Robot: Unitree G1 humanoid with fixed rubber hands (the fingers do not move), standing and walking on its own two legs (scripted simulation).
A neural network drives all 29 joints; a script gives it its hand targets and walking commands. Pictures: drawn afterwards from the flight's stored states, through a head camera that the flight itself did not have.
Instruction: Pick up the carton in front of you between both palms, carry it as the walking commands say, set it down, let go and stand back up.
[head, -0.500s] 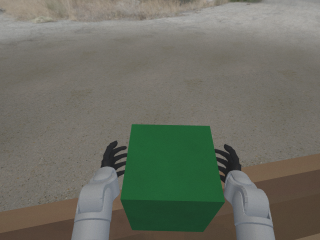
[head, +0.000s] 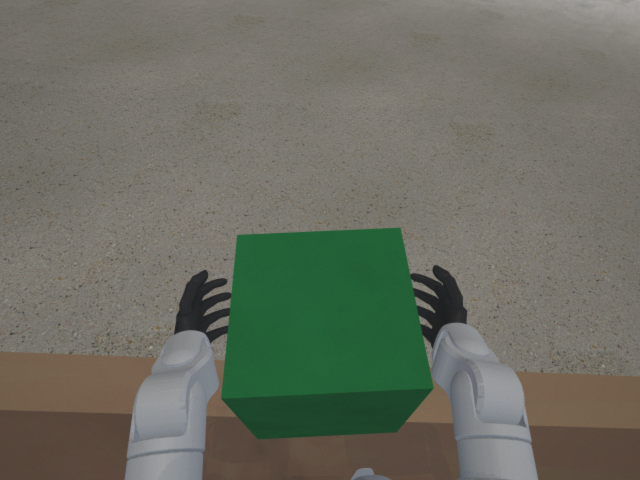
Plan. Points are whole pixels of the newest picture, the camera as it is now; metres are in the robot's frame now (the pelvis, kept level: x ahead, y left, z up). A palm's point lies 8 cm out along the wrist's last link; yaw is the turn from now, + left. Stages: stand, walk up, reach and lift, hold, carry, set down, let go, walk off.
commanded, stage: carry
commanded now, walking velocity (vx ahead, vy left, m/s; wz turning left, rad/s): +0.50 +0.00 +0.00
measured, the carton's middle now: (323, 341) +0.33 -0.02 -0.02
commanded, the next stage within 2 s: none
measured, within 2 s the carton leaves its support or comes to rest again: neither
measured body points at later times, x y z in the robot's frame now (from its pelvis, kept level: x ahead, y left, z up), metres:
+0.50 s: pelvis +0.39 +0.04 -0.29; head +0.37 +0.04 +0.16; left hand +0.72 +0.20 -0.20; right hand +0.71 -0.11 -0.22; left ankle +0.48 +0.10 -1.01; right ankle +0.19 -0.07 -0.74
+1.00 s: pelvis +0.76 +0.04 -0.49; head +0.73 +0.07 -0.04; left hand +1.04 +0.25 -0.44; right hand +1.08 -0.07 -0.46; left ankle +0.69 +0.15 -1.03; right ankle +0.71 -0.03 -1.18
